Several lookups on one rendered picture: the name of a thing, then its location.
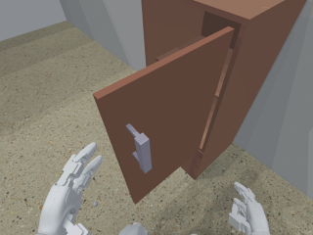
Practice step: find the handle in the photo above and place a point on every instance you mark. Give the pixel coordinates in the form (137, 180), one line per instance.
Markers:
(143, 149)

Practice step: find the robot left thigh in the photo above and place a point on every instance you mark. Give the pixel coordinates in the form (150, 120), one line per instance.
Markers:
(133, 229)

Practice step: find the robot left hand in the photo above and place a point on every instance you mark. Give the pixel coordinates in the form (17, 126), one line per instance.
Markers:
(66, 193)

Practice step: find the cupboard door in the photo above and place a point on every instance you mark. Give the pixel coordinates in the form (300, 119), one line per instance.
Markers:
(170, 102)

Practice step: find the robot right hand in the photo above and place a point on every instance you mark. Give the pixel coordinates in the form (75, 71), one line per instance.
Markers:
(252, 217)

